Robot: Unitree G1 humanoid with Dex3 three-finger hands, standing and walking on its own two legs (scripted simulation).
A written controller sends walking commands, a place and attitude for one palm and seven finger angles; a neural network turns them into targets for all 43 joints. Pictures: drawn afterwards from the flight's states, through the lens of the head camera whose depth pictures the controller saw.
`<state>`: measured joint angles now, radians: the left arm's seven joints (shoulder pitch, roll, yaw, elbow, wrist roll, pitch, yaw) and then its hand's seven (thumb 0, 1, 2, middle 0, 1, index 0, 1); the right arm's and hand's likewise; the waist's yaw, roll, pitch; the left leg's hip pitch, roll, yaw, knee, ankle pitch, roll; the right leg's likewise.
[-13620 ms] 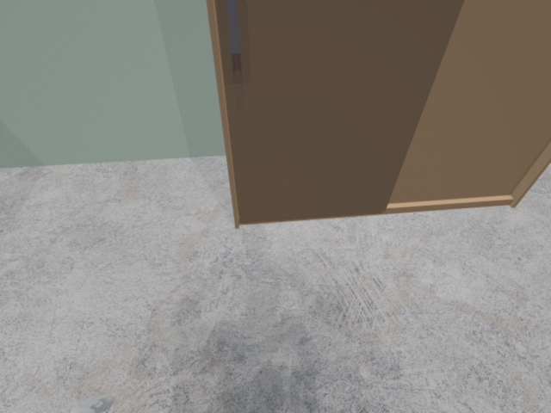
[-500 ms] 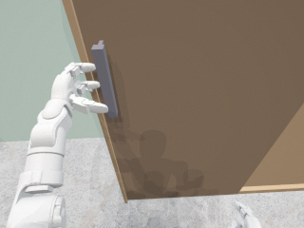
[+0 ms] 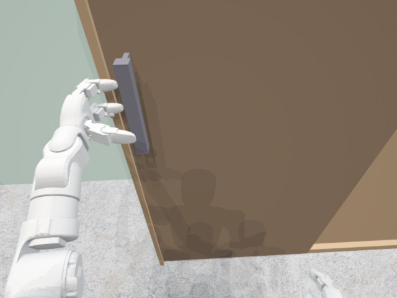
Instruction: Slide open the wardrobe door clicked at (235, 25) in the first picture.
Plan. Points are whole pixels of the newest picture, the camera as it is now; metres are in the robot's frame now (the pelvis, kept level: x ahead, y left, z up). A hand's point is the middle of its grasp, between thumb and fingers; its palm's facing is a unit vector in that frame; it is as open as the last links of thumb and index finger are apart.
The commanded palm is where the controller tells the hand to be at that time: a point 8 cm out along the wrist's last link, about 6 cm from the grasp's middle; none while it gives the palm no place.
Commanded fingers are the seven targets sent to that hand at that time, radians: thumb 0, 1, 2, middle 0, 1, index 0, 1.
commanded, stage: feel for the door with the fingertips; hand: left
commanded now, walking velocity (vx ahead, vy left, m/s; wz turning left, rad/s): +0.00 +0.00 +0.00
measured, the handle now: (135, 106) +0.45 +0.17 +0.19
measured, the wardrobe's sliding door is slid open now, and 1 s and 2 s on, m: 0.00 0.00 0.00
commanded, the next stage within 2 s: slide the fingers in behind the handle in 0.18 s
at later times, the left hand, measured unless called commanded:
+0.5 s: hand (113, 112) +0.40 +0.20 +0.20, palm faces +0.14 -0.99 +0.01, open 13.6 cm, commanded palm +0.37 +0.26 +0.19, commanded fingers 0.00 -0.50 0.30 -0.30 -1.20 -0.30 -1.20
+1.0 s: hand (117, 114) +0.39 +0.19 +0.21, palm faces +0.12 -0.99 +0.02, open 14.0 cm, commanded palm +0.37 +0.24 +0.19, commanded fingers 0.00 -0.50 0.30 -0.30 -1.20 -0.30 -1.20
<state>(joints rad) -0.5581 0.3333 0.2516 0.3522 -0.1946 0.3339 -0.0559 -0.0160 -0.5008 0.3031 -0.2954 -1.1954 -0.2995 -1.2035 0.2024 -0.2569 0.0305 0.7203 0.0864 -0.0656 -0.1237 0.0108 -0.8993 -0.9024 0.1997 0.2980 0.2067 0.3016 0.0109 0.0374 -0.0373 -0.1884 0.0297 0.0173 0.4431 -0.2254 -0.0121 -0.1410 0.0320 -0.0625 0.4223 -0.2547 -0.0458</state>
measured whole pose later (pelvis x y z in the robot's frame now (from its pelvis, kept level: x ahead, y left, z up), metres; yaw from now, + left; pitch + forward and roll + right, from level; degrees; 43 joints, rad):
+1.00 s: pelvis -0.01 +0.01 +0.00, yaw +0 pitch -1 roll +0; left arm -0.61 0.28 0.22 0.41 -0.19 0.30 -0.01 -0.02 -0.50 0.30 -0.30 -1.20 -0.30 -1.20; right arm 0.19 -0.23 0.04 0.72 0.08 -0.09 -0.11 0.01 -0.90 -0.90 0.20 0.30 0.21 0.30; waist 0.01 0.03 -0.04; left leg -0.20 0.02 0.03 0.44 -0.21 0.01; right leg -0.15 0.02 -0.05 0.41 -0.23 -0.03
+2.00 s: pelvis +0.00 +0.00 +0.00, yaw +0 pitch -2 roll +0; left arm -0.57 0.23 0.18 0.34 -0.18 0.33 0.04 -0.02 -0.50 0.30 -0.30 -1.20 -0.30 -1.20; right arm 0.20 -0.24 0.03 0.74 0.07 -0.05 -0.11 0.01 -0.90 -0.90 0.20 0.30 0.21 0.30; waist 0.01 0.04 -0.04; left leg -0.17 0.03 0.02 0.43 -0.22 -0.01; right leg -0.13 0.04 -0.06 0.40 -0.24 -0.05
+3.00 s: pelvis +0.00 +0.01 +0.00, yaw -1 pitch -2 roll +0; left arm -0.57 0.20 0.18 0.34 -0.16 0.33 0.09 0.00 0.65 0.79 -0.38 -1.38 -0.40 -1.39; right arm 0.20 -0.22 0.03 0.72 0.06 -0.03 -0.10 0.01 -0.90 -0.90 0.20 0.30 0.21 0.30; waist 0.00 0.04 -0.05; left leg -0.15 0.03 0.04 0.41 -0.22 -0.01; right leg -0.11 0.03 -0.03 0.39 -0.24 -0.04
